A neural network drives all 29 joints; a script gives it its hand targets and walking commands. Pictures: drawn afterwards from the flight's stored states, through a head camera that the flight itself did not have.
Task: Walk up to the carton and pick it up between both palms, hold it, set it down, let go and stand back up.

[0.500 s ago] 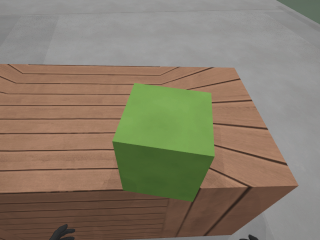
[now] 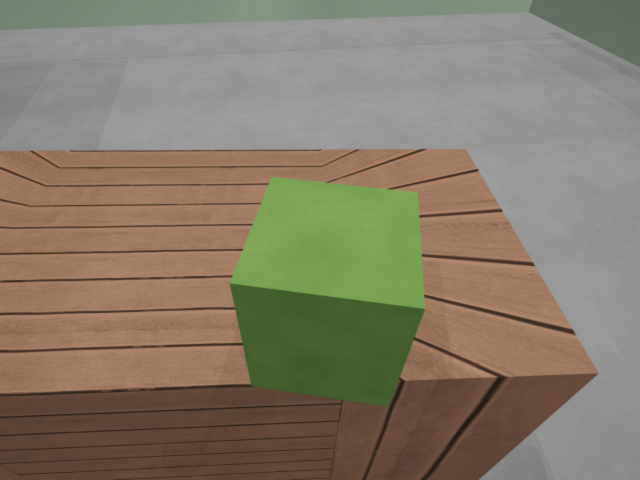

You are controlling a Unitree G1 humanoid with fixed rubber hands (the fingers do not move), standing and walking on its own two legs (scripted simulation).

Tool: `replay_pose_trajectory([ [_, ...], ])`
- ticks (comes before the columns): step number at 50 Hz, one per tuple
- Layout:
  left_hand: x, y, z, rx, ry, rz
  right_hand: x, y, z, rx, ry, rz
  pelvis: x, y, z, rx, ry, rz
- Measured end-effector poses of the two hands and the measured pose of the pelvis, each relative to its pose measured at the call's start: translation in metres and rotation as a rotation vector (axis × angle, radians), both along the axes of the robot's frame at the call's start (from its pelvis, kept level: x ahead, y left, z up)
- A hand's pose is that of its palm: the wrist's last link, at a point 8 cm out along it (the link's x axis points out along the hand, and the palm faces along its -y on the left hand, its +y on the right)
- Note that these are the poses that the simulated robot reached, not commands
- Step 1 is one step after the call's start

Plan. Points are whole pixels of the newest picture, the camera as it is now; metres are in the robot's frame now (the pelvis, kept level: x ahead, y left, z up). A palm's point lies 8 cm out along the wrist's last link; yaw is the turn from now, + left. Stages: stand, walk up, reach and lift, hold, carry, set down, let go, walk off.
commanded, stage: stand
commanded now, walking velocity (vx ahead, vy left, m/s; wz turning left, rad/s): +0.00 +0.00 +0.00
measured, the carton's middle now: (330, 293) +0.39 +0.00 +0.02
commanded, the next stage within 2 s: none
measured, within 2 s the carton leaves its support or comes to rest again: neither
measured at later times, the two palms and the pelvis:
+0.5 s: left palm out of the picture +0.03 +0.31 -0.12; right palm out of the picture +0.04 -0.28 -0.11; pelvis -0.02 +0.01 +0.00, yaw +0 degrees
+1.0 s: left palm out of the picture +0.02 +0.31 -0.12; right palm out of the picture +0.03 -0.28 -0.11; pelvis -0.02 +0.01 +0.00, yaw +0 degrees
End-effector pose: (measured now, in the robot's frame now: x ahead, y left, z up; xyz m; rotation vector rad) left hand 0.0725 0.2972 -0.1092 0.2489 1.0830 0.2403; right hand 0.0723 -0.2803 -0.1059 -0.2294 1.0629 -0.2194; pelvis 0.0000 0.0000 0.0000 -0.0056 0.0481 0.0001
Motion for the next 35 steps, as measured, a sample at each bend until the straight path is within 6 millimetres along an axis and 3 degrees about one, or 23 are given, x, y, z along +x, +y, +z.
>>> replay_pose_trajectory([
  [18,-0.032,0.008,-0.006,-0.005,0.051,0.024,-0.031,0.004,-0.006,0.001,0.046,-0.024,-0.016,0.006,0.000,-0.008,-0.022,0.000],
  [35,-0.048,0.010,-0.010,-0.010,0.091,0.039,-0.041,0.004,-0.007,0.000,0.067,-0.033,-0.020,0.007,0.000,-0.010,-0.027,-0.001],
])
